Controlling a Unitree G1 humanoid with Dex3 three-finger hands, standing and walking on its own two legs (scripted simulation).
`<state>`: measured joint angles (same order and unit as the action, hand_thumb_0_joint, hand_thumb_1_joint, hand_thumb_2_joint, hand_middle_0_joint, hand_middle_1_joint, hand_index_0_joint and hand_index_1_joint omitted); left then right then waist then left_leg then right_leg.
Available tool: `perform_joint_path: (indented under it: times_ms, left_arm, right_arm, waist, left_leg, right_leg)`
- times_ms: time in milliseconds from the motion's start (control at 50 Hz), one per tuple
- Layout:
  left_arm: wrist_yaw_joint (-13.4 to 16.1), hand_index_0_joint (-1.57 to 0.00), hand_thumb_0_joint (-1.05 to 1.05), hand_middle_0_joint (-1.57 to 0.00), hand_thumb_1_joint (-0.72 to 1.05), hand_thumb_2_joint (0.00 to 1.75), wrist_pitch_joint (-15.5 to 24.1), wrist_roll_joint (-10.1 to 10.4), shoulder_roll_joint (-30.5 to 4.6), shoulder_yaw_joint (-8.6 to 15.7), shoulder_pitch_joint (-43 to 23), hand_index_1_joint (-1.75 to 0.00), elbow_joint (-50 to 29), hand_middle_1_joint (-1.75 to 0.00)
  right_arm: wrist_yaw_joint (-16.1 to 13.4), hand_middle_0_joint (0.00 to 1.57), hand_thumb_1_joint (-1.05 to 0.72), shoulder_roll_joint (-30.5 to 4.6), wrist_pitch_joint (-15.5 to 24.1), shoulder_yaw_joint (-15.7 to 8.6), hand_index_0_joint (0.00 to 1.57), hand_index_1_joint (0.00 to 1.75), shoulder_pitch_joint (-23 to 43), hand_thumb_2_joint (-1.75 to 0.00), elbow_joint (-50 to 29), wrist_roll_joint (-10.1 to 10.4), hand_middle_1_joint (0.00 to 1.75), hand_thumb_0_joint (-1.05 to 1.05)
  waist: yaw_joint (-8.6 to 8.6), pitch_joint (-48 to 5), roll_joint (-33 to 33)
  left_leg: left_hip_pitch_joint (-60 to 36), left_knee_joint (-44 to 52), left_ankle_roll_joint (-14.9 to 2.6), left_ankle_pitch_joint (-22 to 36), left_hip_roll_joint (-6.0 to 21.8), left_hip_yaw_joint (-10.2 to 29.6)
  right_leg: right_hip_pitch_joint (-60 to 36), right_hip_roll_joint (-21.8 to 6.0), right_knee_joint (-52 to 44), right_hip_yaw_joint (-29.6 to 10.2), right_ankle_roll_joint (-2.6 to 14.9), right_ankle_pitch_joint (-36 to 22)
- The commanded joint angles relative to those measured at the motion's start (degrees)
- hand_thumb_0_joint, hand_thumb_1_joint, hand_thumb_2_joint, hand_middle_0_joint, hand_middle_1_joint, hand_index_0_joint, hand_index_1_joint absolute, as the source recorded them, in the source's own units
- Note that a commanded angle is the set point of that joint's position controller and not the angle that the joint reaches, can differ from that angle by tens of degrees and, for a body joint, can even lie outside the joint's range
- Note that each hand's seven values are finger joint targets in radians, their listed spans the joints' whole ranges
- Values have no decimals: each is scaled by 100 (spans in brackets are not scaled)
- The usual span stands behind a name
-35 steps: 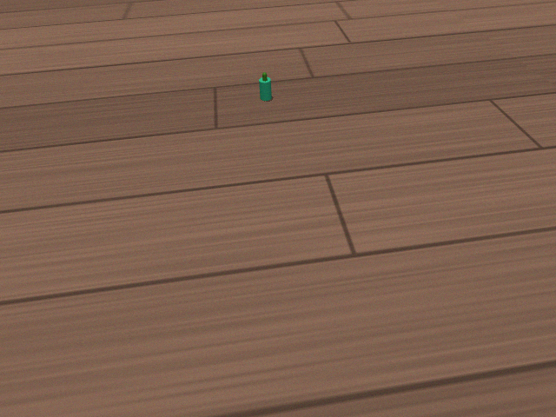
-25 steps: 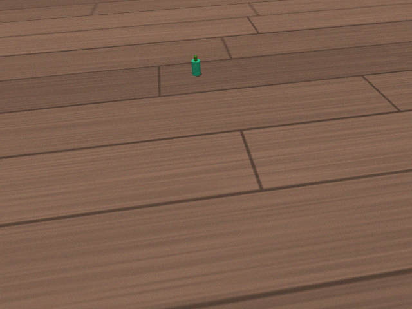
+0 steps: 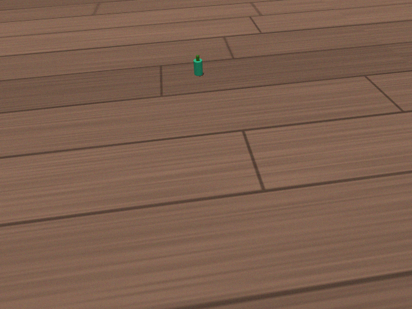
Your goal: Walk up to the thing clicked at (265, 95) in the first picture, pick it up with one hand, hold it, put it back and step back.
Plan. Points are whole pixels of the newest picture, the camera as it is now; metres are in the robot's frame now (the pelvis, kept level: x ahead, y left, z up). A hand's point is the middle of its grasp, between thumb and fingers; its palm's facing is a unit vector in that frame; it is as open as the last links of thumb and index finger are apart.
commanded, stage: stand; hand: left
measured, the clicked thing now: (198, 64) +2.23 +0.13 -0.69
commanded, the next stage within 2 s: walk up in 0.42 s
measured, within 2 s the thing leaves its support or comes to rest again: neither
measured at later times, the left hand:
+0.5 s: hand out of the picture +0.08 +0.26 -0.15, palm faces -0.01 -0.95 -0.32, open 7.4 cm
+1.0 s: hand (72, 256) +0.28 +0.36 -0.14, palm faces -0.08 -0.95 -0.31, open 7.4 cm
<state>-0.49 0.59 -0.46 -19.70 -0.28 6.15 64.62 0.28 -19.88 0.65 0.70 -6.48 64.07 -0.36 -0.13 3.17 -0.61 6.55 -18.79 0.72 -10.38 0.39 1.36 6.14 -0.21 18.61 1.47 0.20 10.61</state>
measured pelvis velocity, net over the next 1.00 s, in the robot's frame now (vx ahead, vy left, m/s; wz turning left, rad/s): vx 0.19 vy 0.08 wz -0.03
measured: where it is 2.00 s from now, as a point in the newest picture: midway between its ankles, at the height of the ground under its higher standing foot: (214, 196)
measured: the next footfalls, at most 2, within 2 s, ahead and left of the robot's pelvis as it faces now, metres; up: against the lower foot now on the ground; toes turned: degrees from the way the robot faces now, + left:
left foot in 0.72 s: +0.19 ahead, +0.19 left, +0.00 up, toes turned +5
right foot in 1.24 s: +0.54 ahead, -0.11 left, +0.00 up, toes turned -8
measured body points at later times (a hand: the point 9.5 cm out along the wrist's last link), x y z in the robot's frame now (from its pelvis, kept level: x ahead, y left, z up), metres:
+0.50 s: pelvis +0.01 +0.00 +0.00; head +0.02 +0.00 +0.45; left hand +0.08 +0.31 -0.13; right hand +0.08 -0.30 -0.13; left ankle -0.01 +0.13 -0.74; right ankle -0.01 -0.11 -0.74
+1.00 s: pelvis +0.19 +0.08 +0.00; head +0.17 +0.10 +0.45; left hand +0.29 +0.41 -0.12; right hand +0.21 -0.25 -0.10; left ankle +0.15 +0.19 -0.75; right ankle +0.29 -0.07 -0.69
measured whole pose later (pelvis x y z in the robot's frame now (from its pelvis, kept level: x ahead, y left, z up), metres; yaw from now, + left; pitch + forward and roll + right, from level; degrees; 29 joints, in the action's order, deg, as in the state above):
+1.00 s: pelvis +0.19 +0.08 +0.00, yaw -2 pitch -3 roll +0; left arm -7.2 1.9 -0.6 -26.8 3.3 11.6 56.6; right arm 4.0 -23.0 5.2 -3.8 -18.2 55.8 -0.5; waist 1.4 0.4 3.3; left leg 2.8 -20.3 -1.4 -15.0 1.0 -7.2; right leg 32.8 -4.7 52.2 -0.5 -0.9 11.4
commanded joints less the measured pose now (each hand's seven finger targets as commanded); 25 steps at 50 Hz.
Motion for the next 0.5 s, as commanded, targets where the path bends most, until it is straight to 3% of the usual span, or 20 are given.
perform_joint_path:
  times_ms: [0,100,240,380,400,420,440,460,480]
  left_arm:
    - [110,-20,0,-20,90,90,142,-13,-1239,240,-220,-30,-354,-30]
    - [109,-20,0,-20,90,90,141,-3,-1198,228,-166,-30,-334,-30]
    - [111,-20,0,-20,90,90,147,-2,-1198,233,-166,-30,-353,-30]
    - [112,-20,0,-20,90,90,138,-4,-1210,236,-156,-30,-328,-30]
    - [-120,-20,0,-20,90,90,257,-118,-2080,713,242,-30,-680,-30]
    - [-202,-20,0,-20,90,90,279,-163,-1978,717,168,-30,-690,-30]
    - [-242,-20,0,-20,90,90,287,-172,-1951,743,231,-30,-727,-30]
    - [-257,-20,0,-20,90,90,324,-171,-2025,807,461,-30,-753,-30]
    - [-236,-20,0,-20,90,90,380,-179,-2120,858,690,-30,-753,-30]
  right_arm:
    - [-87,20,-90,-1179,127,-239,20,30,195,-90,-309,-6,30,0]
    - [-87,20,-90,-1203,109,-249,20,30,208,-90,-305,-3,30,0]
    - [-86,20,-90,-1210,123,-244,20,30,212,-90,-316,-5,30,0]
    - [-84,20,-90,-1198,109,-234,20,30,177,-90,-296,-3,30,0]
    - [96,20,-90,-1896,266,-712,20,30,-82,-90,-675,-125,30,0]
    - [191,20,-90,-1886,272,-726,20,30,225,-90,-722,-191,30,0]
    - [245,20,-90,-1795,273,-706,20,30,471,-90,-862,-221,30,0]
    - [286,20,-90,-1590,288,-663,20,30,736,-90,-1062,-220,30,0]
    - [316,20,-90,-1408,315,-644,20,30,954,-90,-1198,-232,30,0]
  waist:
    - [11,-487,127]
    - [-2,-408,85]
    - [-14,-546,9]
    - [7,-407,51]
    - [-80,-1244,231]
    - [-206,-662,99]
    - [-303,-289,119]
    - [-453,-36,425]
    - [-661,167,975]
  left_leg:
    - [-83,247,-205,859,681,493]
    - [-7,252,-204,701,668,493]
    - [-55,209,-207,993,685,474]
    - [45,288,-197,729,657,503]
    - [212,-373,-669,-2618,594,602]
    - [1093,-569,-665,-3074,561,602]
    - [1713,-845,-543,-2887,416,313]
    - [2564,-1496,-413,-2276,232,-49]
    - [3424,-2465,-287,-1582,159,-306]
  right_leg:
    - [-59,-730,-297,-576,128,-755]
    - [-38,-731,-342,-593,121,-636]
    - [-206,-762,-286,-582,133,-959]
    - [-131,-741,-375,-587,109,-659]
    - [-342,-574,192,-682,373,2421]
    - [3,-813,258,-1040,505,3119]
    - [60,-1051,-47,-1385,650,3518]
    - [-429,-1448,-480,-1934,867,3882]
    - [-987,-2069,-1067,-2656,1199,3700]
